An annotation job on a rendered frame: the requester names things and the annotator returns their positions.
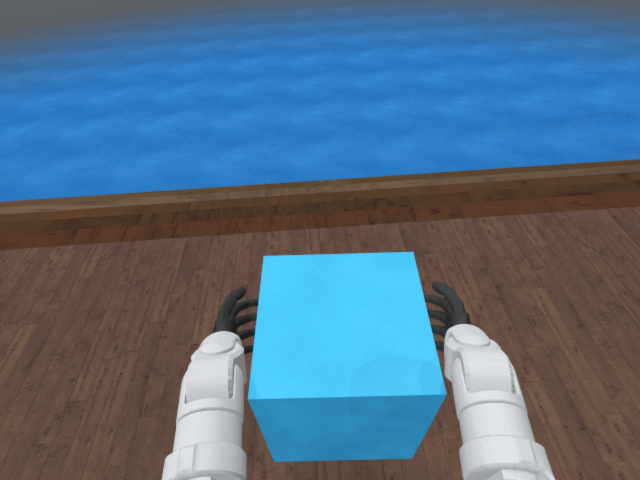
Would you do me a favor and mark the robot left hand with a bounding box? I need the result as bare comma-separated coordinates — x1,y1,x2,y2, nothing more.
212,287,259,355

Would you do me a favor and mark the robot left forearm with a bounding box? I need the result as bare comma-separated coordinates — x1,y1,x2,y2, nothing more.
162,331,247,480

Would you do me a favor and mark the carton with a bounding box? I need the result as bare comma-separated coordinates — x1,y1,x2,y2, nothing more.
248,252,447,462

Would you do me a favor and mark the robot right forearm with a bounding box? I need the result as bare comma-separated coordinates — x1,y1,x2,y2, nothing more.
444,324,556,480

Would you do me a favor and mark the robot right hand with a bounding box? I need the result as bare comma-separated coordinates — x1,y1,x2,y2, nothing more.
423,281,472,352

